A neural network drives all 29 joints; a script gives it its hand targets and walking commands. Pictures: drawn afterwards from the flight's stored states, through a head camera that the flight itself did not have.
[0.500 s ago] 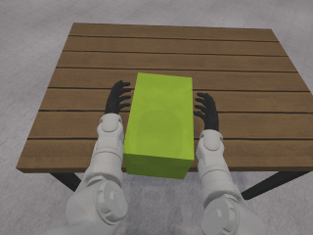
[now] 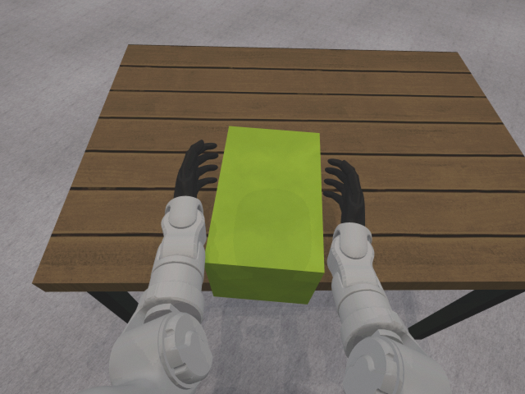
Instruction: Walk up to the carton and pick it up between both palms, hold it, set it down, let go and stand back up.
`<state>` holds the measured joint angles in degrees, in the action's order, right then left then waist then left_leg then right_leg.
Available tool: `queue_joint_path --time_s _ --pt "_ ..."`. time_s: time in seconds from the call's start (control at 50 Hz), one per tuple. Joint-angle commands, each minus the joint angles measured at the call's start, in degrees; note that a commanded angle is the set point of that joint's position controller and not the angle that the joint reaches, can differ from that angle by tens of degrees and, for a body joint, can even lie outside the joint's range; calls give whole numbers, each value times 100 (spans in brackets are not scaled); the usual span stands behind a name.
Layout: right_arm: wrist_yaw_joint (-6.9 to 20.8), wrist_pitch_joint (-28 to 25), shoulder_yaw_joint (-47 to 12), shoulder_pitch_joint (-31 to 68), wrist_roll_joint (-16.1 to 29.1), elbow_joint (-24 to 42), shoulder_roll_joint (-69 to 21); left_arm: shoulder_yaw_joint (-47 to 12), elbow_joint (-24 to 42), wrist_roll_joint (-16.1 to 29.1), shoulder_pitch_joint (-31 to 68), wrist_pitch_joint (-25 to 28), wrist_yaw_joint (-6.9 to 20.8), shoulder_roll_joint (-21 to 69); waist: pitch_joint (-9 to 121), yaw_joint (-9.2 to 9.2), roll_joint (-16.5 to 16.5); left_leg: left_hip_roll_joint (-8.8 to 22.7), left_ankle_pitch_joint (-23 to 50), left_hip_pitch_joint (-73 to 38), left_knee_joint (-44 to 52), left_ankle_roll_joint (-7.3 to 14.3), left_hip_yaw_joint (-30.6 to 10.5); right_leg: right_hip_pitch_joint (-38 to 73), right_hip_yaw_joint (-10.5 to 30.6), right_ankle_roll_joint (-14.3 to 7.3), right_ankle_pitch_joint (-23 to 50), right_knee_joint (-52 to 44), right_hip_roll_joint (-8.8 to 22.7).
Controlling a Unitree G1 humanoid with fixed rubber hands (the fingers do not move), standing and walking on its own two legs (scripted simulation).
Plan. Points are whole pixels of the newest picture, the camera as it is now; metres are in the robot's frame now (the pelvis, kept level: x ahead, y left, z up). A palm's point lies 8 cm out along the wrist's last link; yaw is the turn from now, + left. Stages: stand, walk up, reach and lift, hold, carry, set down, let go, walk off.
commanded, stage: reach and lift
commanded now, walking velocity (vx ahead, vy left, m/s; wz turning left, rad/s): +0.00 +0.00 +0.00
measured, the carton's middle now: (267, 213) +0.42 +0.05 -0.02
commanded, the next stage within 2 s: none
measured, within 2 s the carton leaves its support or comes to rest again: leaves its support in 0.48 s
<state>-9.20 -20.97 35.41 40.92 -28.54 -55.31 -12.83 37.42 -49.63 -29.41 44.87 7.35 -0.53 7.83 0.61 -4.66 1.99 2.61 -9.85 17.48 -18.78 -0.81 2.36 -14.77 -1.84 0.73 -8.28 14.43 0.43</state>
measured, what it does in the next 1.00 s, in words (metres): stands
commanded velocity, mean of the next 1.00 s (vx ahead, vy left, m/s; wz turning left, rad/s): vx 0.00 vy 0.00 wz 0.00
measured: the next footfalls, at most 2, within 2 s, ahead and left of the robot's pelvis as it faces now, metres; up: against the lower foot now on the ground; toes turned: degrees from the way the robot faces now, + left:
none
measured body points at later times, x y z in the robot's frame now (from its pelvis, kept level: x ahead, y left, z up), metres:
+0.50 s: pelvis -0.02 +0.00 +0.00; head +0.02 +0.02 +0.45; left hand +0.38 +0.17 +0.06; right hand +0.38 -0.09 +0.05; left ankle -0.02 +0.12 -0.75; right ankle -0.02 -0.13 -0.75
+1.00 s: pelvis -0.03 +0.00 +0.00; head -0.04 +0.03 +0.45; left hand +0.37 +0.16 +0.12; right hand +0.36 -0.10 +0.11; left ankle -0.02 +0.12 -0.75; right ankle -0.02 -0.13 -0.75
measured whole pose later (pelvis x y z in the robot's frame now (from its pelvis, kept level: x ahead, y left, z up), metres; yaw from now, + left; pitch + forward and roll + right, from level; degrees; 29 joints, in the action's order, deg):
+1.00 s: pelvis -0.03 +0.00 +0.00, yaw +1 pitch -4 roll -1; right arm -10.0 -5.8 19.1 39.6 -9.4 -50.5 -9.0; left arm 26.5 -38.4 -24.7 42.2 -13.1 -2.8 6.6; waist -2.1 0.1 3.4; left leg 2.4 -7.8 5.7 -17.0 -0.8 1.8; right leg -2.3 -2.7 0.7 -6.1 11.9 0.6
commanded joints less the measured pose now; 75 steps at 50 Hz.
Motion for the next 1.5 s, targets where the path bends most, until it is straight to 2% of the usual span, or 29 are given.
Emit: queue_joint_path --time_s 0.0,0.3,0.48,0.6,0.68,0.72,0.74,0.78,0.94,1.14,1.26,1.48 --pt "806 -262 -2012 2491 -341 -362 -2628 -1725 -574 -63 1747 8 685 2583 2622 -48 -213 -200 2842 -394 -108 -26 752 2148 -451 14 2697 444 -226" --pt "692 -282 -2618 2893 203 83 -2604 -2563 -194 331 2060 -79 683 3006 2963 110 -303 -218 2694 -936 -102 -198 616 2051 -464 -28 2678 178 -280" --pt "720 -24 -2795 3293 499 392 -2574 -2794 -64 502 2461 -233 677 3113 2987 107 -281 -245 2001 -1121 41 -165 596 1986 -406 -20 1983 11 -239" --pt "755 411 -2580 3314 585 547 -2405 -2520 56 402 2471 -751 761 3035 2343 111 -182 -288 1257 -1205 270 -66 691 1909 -390 19 1065 -192 -197" --pt "783 620 -2548 3300 741 738 -2233 -2444 322 357 2338 -1175 815 3003 2108 160 -181 -309 1317 -1442 273 -77 710 1874 -437 42 852 -280 -219" --pt "789 676 -2604 3297 855 844 -2151 -2493 488 364 2254 -1350 834 3015 2061 204 -198 -314 1465 -1590 233 -101 695 1846 -475 47 843 -300 -245" --pt "780 688 -2974 3663 1058 1082 -2208 -2853 594 515 2364 -1402 789 3053 2321 382 -245 -308 1874 -1786 161 -112 584 1909 -561 -8 1263 -121 -348" --pt "725 763 -3278 3589 1332 1151 -2194 -3146 747 660 2241 -1500 736 3091 2443 444 -307 -315 2218 -2022 24 -175 489 1961 -524 -10 1574 -81 -366" --pt "660 1283 -3499 3721 1870 1120 -2134 -3233 958 791 2443 -1952 768 3040 1825 536 -392 -315 1308 -1897 247 -119 386 1781 -462 -15 799 -247 -315" --pt "538 1571 -4048 3803 2367 1718 -2206 -3615 1725 1012 2483 -2353 776 3099 1993 655 -337 -375 1414 -2126 168 -116 284 1882 -457 74 1058 -177 -362" --pt "367 1767 -4539 3758 2715 2302 -2216 -3833 2160 1071 2195 -2733 841 3088 1995 726 -225 -425 1537 -2232 106 -93 220 2098 -449 188 1487 -102 -371" --pt "162 2131 -5012 3267 3193 3193 -1950 -4191 3372 936 1760 -3648 1078 3030 1524 1029 -297 -465 1558 -2554 105 -116 180 2192 -587 257 1540 -78 -383"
